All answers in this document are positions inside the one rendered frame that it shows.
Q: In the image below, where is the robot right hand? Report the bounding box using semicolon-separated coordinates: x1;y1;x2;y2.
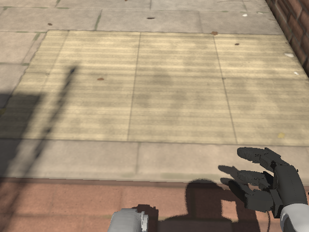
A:
228;147;309;218

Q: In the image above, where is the robot left thigh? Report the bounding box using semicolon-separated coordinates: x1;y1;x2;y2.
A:
107;208;149;232

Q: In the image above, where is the robot right forearm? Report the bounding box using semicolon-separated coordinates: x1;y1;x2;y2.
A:
280;203;309;232

